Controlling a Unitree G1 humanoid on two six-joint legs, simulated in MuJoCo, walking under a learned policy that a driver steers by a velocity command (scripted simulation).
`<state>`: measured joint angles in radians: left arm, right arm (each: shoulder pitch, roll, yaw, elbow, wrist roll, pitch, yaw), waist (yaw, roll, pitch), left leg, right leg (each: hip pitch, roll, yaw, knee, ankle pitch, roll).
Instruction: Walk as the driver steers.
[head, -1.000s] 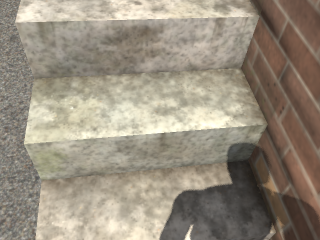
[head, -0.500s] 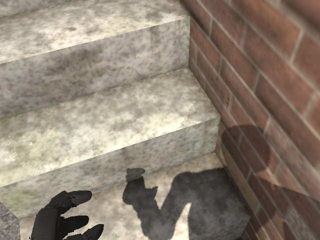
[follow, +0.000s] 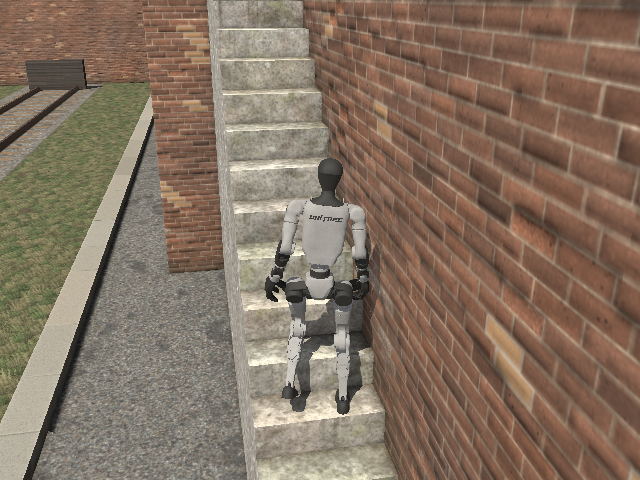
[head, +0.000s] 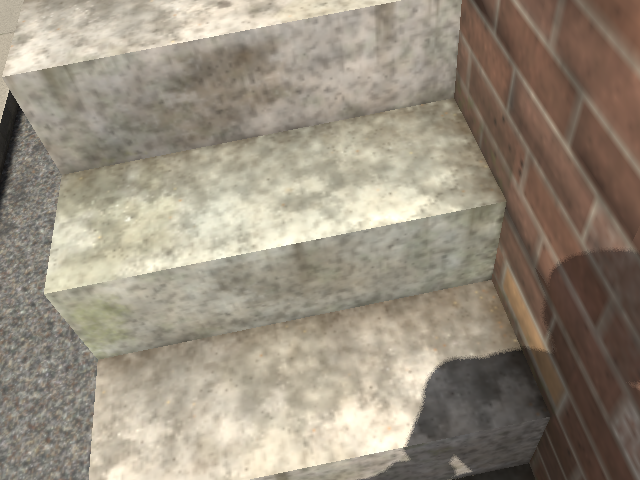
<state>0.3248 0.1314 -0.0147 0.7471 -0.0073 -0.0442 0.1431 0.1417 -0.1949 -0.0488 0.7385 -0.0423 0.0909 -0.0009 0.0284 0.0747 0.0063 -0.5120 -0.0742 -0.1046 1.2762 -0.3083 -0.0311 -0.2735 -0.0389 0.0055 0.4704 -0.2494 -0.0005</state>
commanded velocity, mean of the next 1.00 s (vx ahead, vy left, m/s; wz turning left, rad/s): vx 0.00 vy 0.00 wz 0.00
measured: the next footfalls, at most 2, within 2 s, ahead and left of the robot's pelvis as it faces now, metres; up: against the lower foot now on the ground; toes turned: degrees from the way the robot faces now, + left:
left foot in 0.14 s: +0.01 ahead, +0.14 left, +0.00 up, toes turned +1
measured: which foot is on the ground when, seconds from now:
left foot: up 0.00-0.12, down 0.14-1.00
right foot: down 0.00-1.00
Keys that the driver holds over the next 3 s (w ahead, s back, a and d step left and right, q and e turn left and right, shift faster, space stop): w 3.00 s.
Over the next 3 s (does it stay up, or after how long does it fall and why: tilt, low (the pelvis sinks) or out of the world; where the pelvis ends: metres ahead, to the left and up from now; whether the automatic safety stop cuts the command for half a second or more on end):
stays up -0.07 0.02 -0.01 its command is cut before an obstacle from the start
